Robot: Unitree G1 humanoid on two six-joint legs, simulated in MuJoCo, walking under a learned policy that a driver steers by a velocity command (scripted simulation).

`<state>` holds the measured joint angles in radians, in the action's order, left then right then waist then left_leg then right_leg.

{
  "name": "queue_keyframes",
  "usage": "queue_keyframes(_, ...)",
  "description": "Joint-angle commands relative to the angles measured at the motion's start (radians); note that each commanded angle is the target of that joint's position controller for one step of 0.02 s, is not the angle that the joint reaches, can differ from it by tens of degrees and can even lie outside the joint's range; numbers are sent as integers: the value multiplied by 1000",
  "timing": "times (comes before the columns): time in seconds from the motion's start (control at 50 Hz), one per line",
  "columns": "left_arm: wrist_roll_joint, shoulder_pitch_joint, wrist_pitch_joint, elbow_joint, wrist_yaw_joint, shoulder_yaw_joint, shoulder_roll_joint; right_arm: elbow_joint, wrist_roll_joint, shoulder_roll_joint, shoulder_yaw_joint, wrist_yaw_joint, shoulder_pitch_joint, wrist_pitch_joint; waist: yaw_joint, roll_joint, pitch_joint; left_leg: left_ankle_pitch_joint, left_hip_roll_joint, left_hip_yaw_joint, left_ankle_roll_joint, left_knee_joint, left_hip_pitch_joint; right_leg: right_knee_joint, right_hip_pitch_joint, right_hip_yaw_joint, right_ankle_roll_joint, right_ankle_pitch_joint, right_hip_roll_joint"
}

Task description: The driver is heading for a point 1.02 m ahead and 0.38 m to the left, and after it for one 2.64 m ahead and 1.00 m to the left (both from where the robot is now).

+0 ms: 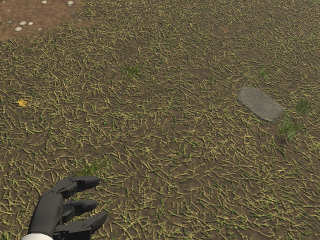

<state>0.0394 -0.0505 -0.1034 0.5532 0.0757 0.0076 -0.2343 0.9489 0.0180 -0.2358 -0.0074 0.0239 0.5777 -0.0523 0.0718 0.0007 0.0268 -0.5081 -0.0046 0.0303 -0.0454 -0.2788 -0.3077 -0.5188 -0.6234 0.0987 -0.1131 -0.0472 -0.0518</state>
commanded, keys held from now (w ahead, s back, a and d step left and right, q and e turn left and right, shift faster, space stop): w+shift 0.18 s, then w+q+shift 0.80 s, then q+shift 0.02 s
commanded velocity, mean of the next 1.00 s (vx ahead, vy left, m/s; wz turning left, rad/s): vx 0.99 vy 0.00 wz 0.59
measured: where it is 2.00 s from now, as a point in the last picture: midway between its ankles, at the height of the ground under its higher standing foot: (76, 90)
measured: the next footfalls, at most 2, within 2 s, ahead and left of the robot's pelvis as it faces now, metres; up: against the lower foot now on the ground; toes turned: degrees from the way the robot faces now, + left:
left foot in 0.48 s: +0.69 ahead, +0.14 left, +0.00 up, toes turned +10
right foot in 0.94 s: +1.15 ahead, +0.13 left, +0.00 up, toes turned +41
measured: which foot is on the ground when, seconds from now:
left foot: down 0.00-0.02, up 0.04-0.46, down 0.48-0.92, up 0.94-1.00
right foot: down 0.00-0.50, up 0.52-0.92, down 0.94-1.00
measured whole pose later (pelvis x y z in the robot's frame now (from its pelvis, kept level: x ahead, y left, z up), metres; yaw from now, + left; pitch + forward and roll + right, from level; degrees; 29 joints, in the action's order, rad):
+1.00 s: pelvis +0.95 +0.16 +0.02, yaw +37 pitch +1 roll -3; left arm 0.01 0.04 -0.14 0.56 0.00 0.04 -0.27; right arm 0.77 -0.05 -0.30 0.06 0.01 0.38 -0.03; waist 0.08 0.03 0.04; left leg -0.50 0.12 -0.24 -0.09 -1.14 0.16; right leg -0.61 -0.49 -0.04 0.03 0.16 -0.05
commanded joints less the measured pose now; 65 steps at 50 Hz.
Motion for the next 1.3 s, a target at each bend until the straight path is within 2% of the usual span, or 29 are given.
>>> queue_keyframes(0.02,-35,579,17,84,-41,110,-296,-120,21,-51,15,-9,5,-11,-235,-119,-431,681,-27,-66,-18,-1074,827,-91,1199,-575,-228,449,325)
queue_keyframes(0.04,-28,619,5,114,-42,101,-226,-107,-28,-68,2,-29,10,-62,-247,-233,-594,75,68,-233,-43,-1213,959,126,1279,-967,-268,760,411)
queue_keyframes(0.06,-38,559,7,130,-54,86,-165,-166,-81,-162,35,-34,-173,-85,-256,-214,-357,106,2,-208,-67,-1237,1066,208,1129,-851,-197,713,361)
queue_keyframes(0.08,-45,499,3,138,-52,80,-151,-206,-88,-148,25,-35,-271,-99,-221,-80,-206,137,-39,-189,-76,-1201,1072,244,932,-708,-176,572,337)
queue_keyframes(0.1,-54,432,-4,145,-45,74,-133,-217,-73,-119,23,-36,-318,-104,-160,37,-98,175,-71,-171,-75,-1131,1049,278,735,-610,-166,454,301)
queue_keyframes(0.14,-69,340,-14,150,-33,52,-61,-199,-60,-91,27,-42,-252,-71,-47,-9,-30,227,-133,-170,-55,-1066,952,330,496,-480,-164,401,241)
queue_keyframes(0.18,-30,312,-19,170,-31,50,-63,-199,-49,-63,19,-37,-244,-39,-4,-42,42,208,-176,-150,-17,-989,958,390,354,-398,-162,384,229)
queue_keyframes(0.28,-43,357,-53,195,-55,62,-131,-267,-32,-83,14,-38,-471,-40,-74,-1,124,658,-146,-65,19,-618,956,458,270,-64,-75,110,153)
queue_keyframes(0.36,-33,480,-46,244,-67,65,-171,-324,-53,-79,19,-73,-620,-54,-136,9,139,840,-77,-19,-28,-348,916,502,509,18,-21,25,208)
queue_keyframes(0.44,-73,458,16,226,-87,82,-255,-351,-62,-171,69,-99,-527,-44,-31,-124,-6,553,84,118,-97,-360,822,166,833,69,42,-908,262)
queue_keyframes(0.48,-75,352,41,189,-105,88,-279,-251,-64,-281,126,-81,-80,-10,199,-135,-198,470,85,43,-156,-372,316,-401,621,74,72,-1008,248)
queue_keyframes(0.5,-97,482,15,164,-90,43,-112,-225,-61,-355,140,-67,-30,3,75,234,-265,297,-62,-255,-254,-421,-31,-819,206,22,115,106,95)
queue_keyframes(0.52,-37,530,-37,110,-65,8,-69,-265,-42,-342,136,-69,-66,-12,9,347,-444,-183,-270,-917,-451,-106,-236,-1072,-107,-181,125,580,-52)
queue_keyframes(0.54,-4,355,-68,90,-64,32,-183,-262,-29,-256,127,-63,-43,-22,88,162,-362,-220,-235,-947,-343,26,-177,-1025,-159,-260,65,471,9)
queue_keyframes(0.56,5,266,-83,47,-67,29,-179,-267,-19,-238,119,-64,-93,-35,50,44,-225,-114,-211,-857,-295,32,-23,-932,-170,-262,41,412,48)
queue_keyframes(0.58,-19,224,-89,42,-76,24,-155,-276,-19,-221,114,-72,-147,-45,0,-87,-136,22,-171,-775,-281,34,152,-857,-122,-258,43,389,72)
queue_keyframes(0.66,-59,256,-49,43,-80,37,-145,-303,-43,-161,97,-53,-266,-43,-117,-35,-1,293,-42,-525,-289,70,490,-632,-1,-242,114,352,133)
queue_keyframes(0.74,-72,22,-43,-48,-79,21,-89,-275,-52,-166,95,-17,-220,-33,-39,18,95,425,46,-399,-238,79,719,-246,102,-162,170,56,81)
queue_keyframes(0.86,-11,-85,-60,-99,-74,63,-154,-220,-72,-173,112,-3,-152,-22,13,91,51,355,6,-517,-151,-33,554,63,274,-224,173,-84,26)
queue_keyframes(0.9,1,36,-69,-78,-79,98,-214,-216,-58,-185,123,-1,-165,-8,-64,106,-38,646,-2,-517,-117,-212,436,67,396,-206,142,15,14)
queue_keyframes(0.92,9,226,-64,-51,-87,115,-236,-233,-34,-189,119,-11,-203,-1,-179,117,-182,780,19,-474,-84,-425,443,18,606,-195,113,61,54)
queue_keyframes(0.94,7,490,-46,-14,-101,119,-267,-269,2,-112,89,-21,-234,2,-277,59,-375,575,45,-404,-59,-769,640,-114,965,-348,75,274,223)
queue_keyframes(0.96,-37,522,-47,31,-76,126,-348,-310,-68,4,47,-32,0,-9,-119,-514,-555,-84,156,-311,-20,-1114,996,127,1269,-1002,-127,715,503)
queue_keyframes(0.98,-38,472,-38,2,-70,113,-232,-282,-101,-94,47,-15,-65,1,-167,-423,-432,27,29,-250,-19,-1201,1123,213,1175,-1076,-90,989,477)
queue_keyframes(1.02,-59,368,-11,16,-84,93,-159,-322,-42,-192,77,-11,-322,9,-191,-44,-112,148,-26,-175,3,-1157,1107,215,840,-670,-32,430,378)
queue_keyframes(1.04,-70,333,-4,34,-84,92,-157,-352,-21,-186,84,-15,-383,7,-163,4,-24,150,-53,-165,14,-1112,1073,201,701,-529,-35,107,349)
queue_keyframes(1.1,-45,252,-11,89,-79,72,-90,-379,-61,-124,85,-23,-356,40,-73,-92,19,96,-115,-127,31,-976,1016,209,537,-268,-23,-293,291)
queue_keyframes(1.22,-17,134,2,125,-103,107,-225,-386,-33,-124,79,-71,-406,43,-51,-70,-26,564,-64,-7,32,-481,776,256,456,24,10,-347,237)
queue_keyframes(1.3,21,221,7,163,-100,119,-287,-403,-14,-189,111,-91,-395,38,-19,-46,-70,487,43,19,-50,-340,581,58,515,26,20,-587,263)
Velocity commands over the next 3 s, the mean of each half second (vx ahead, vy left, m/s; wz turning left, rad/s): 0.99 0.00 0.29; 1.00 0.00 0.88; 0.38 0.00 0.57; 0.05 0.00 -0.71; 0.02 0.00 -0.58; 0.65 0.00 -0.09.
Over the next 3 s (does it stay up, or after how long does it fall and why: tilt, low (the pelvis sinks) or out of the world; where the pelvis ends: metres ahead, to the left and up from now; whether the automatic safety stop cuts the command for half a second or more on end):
stays up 1.48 0.42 0.02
